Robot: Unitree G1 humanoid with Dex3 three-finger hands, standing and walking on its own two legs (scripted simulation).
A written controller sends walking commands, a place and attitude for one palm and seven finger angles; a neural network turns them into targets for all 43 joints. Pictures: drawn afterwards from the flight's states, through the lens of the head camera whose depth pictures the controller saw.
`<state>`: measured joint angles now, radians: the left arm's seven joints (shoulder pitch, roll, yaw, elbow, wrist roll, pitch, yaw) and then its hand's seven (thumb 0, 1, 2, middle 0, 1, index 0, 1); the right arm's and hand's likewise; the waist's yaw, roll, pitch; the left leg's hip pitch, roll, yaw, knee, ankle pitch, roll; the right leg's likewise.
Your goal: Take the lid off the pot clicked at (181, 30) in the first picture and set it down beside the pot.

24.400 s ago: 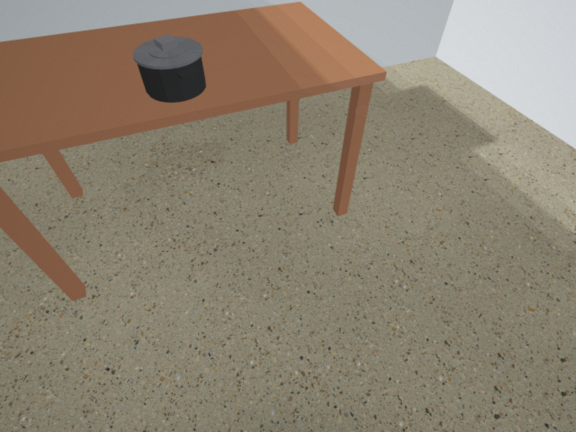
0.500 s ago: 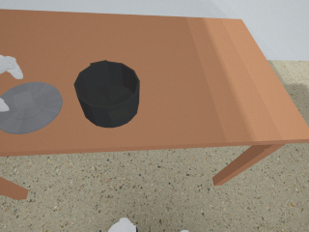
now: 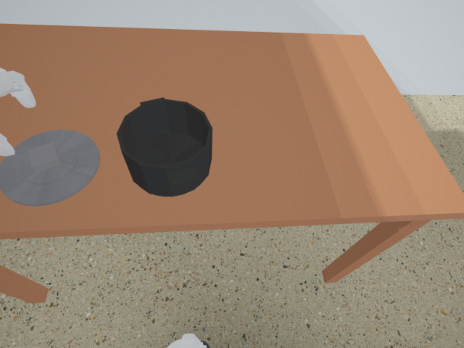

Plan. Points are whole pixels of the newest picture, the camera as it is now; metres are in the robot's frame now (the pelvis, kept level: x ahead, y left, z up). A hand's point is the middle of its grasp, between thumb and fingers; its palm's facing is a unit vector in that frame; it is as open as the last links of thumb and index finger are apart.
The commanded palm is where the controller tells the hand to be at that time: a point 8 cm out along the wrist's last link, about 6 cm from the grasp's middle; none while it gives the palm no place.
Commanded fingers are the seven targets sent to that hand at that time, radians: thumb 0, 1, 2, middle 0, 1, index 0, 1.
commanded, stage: draw the hand back to the body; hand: left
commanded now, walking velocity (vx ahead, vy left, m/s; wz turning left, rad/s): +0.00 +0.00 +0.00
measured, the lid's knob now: (44, 156) +0.47 +0.37 +0.00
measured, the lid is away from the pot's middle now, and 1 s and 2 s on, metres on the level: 0.24 0.24 0.24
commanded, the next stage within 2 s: none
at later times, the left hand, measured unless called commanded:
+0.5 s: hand (0, 146) +0.39 +0.34 +0.13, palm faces -0.34 -0.10 -0.94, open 11.1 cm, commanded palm +0.37 +0.33 +0.20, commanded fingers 0.00 -0.03 0.69 -0.37 -0.83 -0.37 -0.83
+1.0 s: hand (42, 124) +0.38 +0.26 +0.18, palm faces +0.51 -0.81 -0.28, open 10.0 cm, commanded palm +0.32 +0.29 +0.20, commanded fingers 0.00 0.46 0.80 -0.28 -0.55 -0.28 -0.55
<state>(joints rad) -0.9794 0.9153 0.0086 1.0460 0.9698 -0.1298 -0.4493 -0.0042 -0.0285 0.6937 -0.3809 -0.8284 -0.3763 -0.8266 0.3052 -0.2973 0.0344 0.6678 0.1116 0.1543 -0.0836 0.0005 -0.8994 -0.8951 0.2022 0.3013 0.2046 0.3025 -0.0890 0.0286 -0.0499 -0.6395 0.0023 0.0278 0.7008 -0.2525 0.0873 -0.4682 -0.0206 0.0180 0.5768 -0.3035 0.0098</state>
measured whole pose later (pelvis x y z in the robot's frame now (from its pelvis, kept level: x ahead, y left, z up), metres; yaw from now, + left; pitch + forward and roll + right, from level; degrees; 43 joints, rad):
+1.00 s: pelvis +0.04 -0.06 +0.03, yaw +0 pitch +0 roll -1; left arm -0.26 0.49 0.41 0.37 -0.05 -0.09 0.10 0.00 0.23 0.75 -0.33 -0.68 -0.32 -0.67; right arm 0.24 -0.29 0.03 0.68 0.05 -0.05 -0.06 0.00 -0.90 -0.90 0.20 0.30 0.20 0.30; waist 0.00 0.03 0.03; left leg -0.21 0.03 0.03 0.41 -0.19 0.00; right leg -0.08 0.01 0.04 0.34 -0.26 0.01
